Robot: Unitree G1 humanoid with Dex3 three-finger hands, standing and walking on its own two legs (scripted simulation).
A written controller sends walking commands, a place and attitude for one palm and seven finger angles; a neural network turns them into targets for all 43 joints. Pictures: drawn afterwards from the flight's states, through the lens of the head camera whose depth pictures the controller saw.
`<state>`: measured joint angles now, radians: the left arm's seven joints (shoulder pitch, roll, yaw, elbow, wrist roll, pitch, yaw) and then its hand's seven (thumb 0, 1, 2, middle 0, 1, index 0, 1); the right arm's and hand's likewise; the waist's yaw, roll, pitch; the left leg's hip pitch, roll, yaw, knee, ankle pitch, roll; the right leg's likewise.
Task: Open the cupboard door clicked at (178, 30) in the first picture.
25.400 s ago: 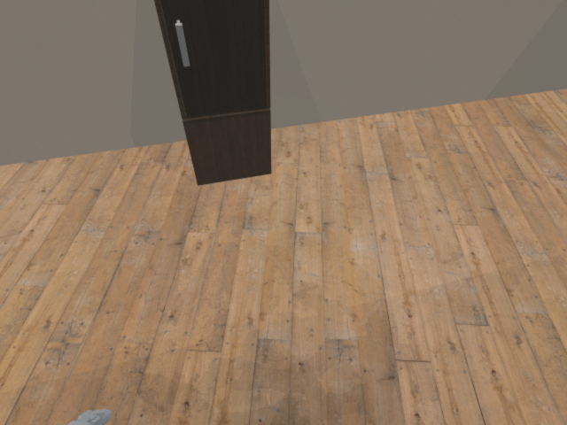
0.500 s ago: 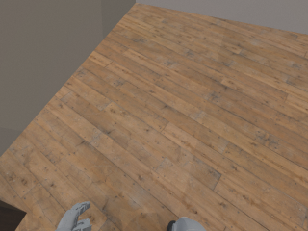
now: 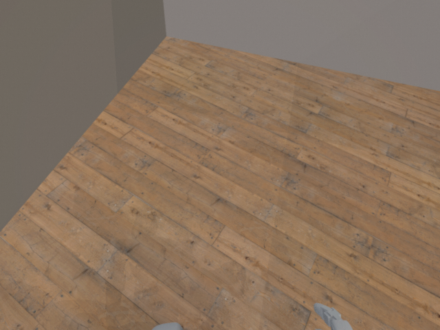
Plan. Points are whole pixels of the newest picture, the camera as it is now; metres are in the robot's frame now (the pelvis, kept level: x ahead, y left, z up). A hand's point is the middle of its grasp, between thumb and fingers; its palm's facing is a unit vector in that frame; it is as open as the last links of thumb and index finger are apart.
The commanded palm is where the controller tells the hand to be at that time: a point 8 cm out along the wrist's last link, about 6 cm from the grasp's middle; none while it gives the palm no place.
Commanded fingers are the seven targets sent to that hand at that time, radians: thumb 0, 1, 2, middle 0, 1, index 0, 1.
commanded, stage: walk to a spot facing it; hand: left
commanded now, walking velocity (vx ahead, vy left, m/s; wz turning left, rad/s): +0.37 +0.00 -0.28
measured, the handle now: out of the picture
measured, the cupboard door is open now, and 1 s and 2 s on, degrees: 46 46 46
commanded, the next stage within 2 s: turn to face it in 0.52 s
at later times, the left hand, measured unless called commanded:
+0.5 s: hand (191, 228) +0.36 +0.10 -0.15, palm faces -0.15 -0.97 -0.19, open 7.4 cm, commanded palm none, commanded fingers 0.00 0.90 0.90 -0.20 -0.30 -0.20 -0.30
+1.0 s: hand (188, 189) +0.48 +0.12 -0.16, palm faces +0.07 -0.98 -0.18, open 7.4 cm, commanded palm none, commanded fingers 0.00 0.90 0.90 -0.20 -0.30 -0.20 -0.30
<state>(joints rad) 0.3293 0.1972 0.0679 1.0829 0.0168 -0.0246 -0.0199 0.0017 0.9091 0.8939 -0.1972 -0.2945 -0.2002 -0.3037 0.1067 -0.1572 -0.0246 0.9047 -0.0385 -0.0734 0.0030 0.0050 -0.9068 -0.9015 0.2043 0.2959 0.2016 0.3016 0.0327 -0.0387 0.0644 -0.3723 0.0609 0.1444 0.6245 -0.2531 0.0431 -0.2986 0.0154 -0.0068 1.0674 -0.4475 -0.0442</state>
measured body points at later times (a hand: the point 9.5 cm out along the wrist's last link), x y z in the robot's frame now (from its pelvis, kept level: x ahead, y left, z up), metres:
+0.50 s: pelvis +0.23 -0.07 +0.01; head +0.27 -0.08 +0.46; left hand +0.37 +0.15 -0.13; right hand +0.12 -0.28 -0.14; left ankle +0.18 +0.08 -0.64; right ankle +0.23 -0.15 -0.73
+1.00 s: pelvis +0.40 -0.06 +0.01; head +0.45 -0.05 +0.45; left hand +0.48 +0.18 -0.15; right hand +0.47 -0.30 -0.14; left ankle +0.47 +0.03 -0.73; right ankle +0.39 -0.22 -0.66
